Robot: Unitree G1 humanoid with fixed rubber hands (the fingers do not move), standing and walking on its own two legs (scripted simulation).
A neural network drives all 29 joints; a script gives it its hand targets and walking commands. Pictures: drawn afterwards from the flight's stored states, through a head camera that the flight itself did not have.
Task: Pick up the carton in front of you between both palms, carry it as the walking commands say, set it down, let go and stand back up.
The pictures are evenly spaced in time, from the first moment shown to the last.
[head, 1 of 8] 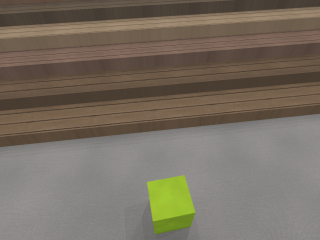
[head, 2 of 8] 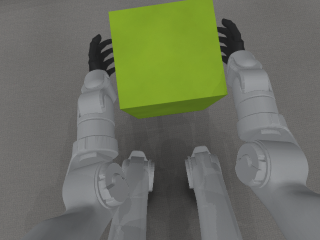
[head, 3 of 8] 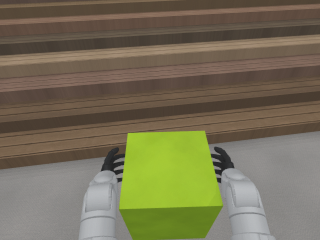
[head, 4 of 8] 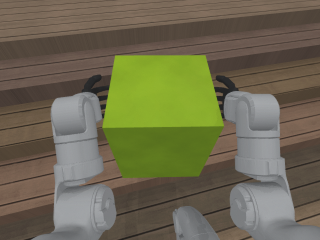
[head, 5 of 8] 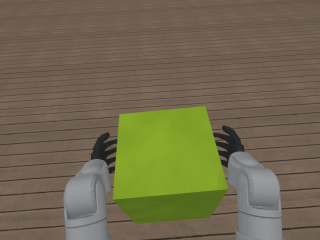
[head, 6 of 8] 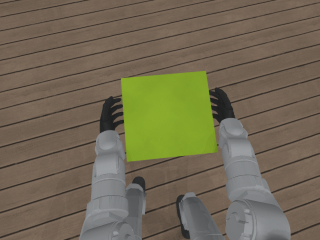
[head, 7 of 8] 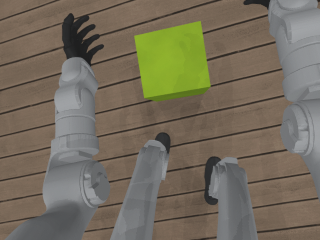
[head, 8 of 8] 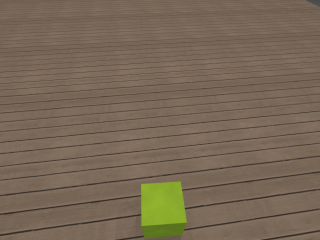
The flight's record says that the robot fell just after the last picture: no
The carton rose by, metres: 1.81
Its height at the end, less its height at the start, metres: +1.06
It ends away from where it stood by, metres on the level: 4.85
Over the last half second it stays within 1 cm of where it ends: yes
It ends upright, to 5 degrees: yes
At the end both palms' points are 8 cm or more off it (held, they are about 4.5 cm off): yes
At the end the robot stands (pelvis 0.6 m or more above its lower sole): yes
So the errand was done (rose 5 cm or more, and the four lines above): yes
